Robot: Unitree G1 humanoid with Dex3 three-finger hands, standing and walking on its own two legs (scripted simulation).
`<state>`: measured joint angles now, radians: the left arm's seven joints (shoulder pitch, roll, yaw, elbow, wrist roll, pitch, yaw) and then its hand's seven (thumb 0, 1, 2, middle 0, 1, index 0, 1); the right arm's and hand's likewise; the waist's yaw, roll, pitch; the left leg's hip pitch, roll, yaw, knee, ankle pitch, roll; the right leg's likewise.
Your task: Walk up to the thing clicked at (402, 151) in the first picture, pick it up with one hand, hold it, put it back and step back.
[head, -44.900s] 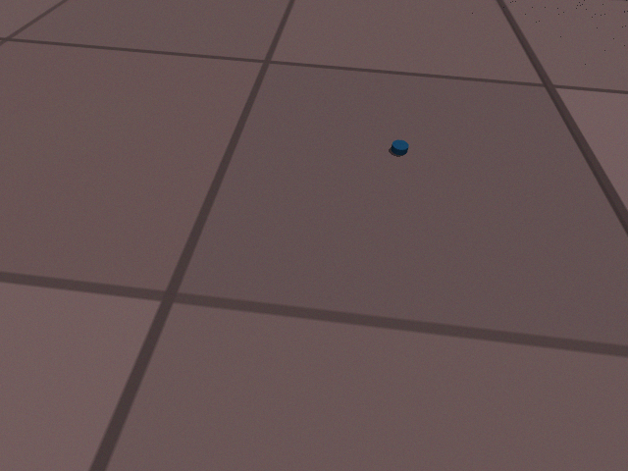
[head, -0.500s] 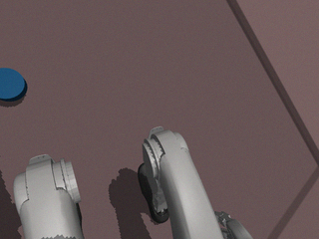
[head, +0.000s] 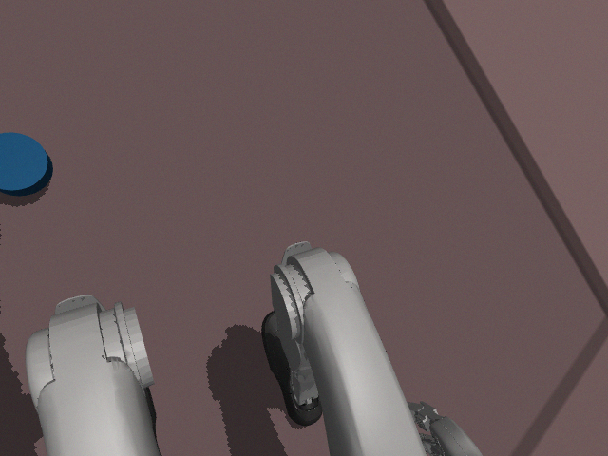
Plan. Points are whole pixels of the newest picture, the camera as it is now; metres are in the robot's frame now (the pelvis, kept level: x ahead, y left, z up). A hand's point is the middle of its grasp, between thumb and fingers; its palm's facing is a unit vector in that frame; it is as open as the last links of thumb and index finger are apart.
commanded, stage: rise first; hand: left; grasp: from above
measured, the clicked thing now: (15, 164) +0.52 +0.27 -0.30
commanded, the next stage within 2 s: approach in 0.10 s
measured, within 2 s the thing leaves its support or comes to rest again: neither
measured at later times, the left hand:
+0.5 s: hand out of the picture +0.52 +0.27 -0.17, palm faces -0.42 -0.07 -0.90, open 13.6 cm
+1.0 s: hand out of the picture +0.50 +0.29 -0.19, palm faces -0.50 -0.10 -0.86, open 13.0 cm
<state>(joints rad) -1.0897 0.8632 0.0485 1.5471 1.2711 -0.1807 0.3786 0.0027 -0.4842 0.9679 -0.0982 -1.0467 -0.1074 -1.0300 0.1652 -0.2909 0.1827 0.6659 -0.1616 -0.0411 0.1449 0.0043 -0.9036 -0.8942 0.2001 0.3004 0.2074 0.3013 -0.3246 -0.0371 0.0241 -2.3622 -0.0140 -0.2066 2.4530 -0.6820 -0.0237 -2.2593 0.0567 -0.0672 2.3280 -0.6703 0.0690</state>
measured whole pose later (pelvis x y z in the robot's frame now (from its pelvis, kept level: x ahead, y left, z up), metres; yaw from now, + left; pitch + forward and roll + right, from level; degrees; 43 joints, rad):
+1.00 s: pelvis +0.00 -0.01 +0.00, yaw +1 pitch +33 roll -10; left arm -1.14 0.86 0.02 1.49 1.19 -0.11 0.28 0.00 -0.42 1.02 -0.12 -1.17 -0.15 -1.14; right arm 0.18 -0.30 0.22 0.63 -0.16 -0.02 0.12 0.00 -0.91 -0.89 0.20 0.30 0.21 0.30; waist -0.35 -0.05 0.09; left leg -2.35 -0.01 -0.21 2.45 -0.67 -0.05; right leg -2.28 0.06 -0.07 2.34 -0.65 0.06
